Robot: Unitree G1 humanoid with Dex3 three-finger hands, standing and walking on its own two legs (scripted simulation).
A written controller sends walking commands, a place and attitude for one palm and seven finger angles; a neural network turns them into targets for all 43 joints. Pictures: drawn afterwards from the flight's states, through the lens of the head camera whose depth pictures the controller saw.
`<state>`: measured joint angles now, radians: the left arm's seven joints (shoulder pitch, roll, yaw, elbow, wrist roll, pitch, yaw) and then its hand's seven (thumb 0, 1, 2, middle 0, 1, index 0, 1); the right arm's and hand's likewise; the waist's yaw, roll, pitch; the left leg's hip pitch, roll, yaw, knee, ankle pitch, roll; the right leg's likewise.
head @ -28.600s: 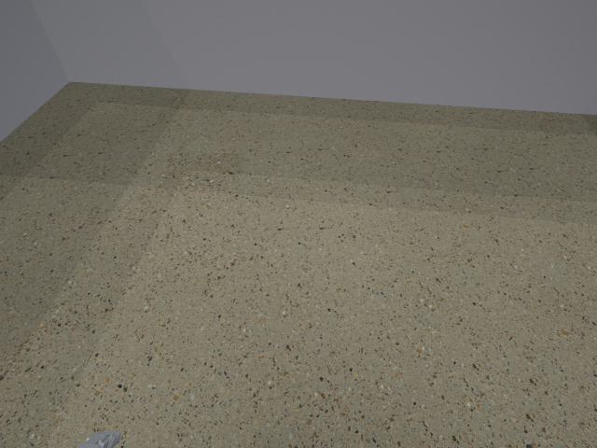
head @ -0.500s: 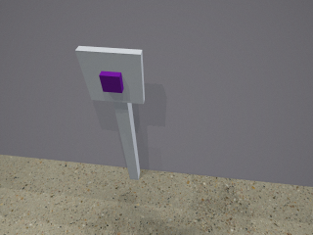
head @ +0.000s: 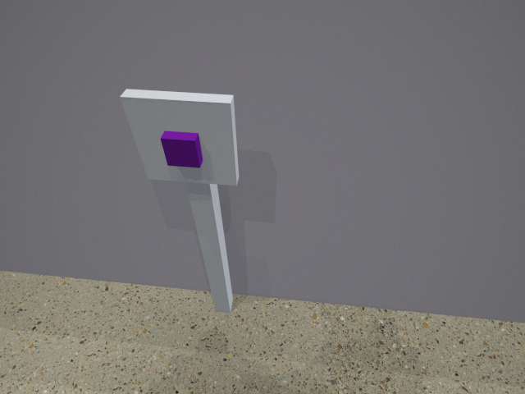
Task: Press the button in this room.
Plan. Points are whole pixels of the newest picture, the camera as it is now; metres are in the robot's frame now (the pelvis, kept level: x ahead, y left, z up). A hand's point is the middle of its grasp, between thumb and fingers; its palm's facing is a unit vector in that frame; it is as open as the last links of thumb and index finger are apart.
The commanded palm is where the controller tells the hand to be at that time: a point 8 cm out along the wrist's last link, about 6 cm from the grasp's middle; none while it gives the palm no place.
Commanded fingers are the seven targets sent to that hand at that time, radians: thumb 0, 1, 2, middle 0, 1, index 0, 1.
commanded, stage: shuffle to correct the standing spot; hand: left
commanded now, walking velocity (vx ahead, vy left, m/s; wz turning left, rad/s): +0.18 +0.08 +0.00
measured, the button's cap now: (183, 148) +0.54 +0.20 +0.08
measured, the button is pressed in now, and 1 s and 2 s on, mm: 0 0 0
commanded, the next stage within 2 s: come to a stop and stand still in 0.04 s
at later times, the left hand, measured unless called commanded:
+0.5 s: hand out of the picture +0.04 +0.19 -0.18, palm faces +0.00 -0.98 -0.21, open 7.4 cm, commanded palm none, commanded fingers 0.00 0.90 0.90 -0.20 -0.30 -0.20 -0.30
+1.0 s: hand out of the picture +0.01 +0.19 -0.18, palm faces -0.03 -0.97 -0.23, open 7.4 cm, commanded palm none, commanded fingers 0.00 0.90 0.90 -0.20 -0.30 -0.20 -0.30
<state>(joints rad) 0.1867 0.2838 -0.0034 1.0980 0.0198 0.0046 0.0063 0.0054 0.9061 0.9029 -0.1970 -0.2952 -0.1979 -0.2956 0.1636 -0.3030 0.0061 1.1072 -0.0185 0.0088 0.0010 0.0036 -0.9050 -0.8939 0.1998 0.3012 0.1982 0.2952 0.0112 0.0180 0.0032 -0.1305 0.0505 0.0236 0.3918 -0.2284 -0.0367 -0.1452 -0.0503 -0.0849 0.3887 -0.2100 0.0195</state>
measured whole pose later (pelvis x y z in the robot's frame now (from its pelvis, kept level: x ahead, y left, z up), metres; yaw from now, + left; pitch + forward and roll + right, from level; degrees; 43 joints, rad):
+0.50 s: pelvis +0.04 +0.02 -0.01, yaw -2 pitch +0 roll +0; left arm 0.28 0.15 0.03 1.07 0.02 0.02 0.04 0.00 0.91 0.90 -0.20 -0.30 -0.20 -0.30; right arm 0.31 -0.11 -0.03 1.12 0.00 0.00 -0.05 0.00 -0.90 -0.89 0.20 0.30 0.20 0.30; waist -0.01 0.01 0.07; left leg -0.13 0.04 0.06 0.46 -0.33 -0.01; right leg -0.19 -0.07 -0.07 0.52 -0.29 0.03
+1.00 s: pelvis -0.01 +0.01 -0.01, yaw -2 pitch -2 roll +1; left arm 0.29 0.18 -0.01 1.03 0.02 0.01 0.01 0.00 0.91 0.90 -0.20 -0.30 -0.20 -0.30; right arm 0.30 -0.19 -0.01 1.01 -0.02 0.01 0.00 0.00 -0.92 -0.89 0.20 0.30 0.20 0.30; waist 0.00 0.02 0.00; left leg -0.23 0.04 0.06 0.51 -0.26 -0.02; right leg -0.25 -0.07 -0.07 0.54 -0.26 0.01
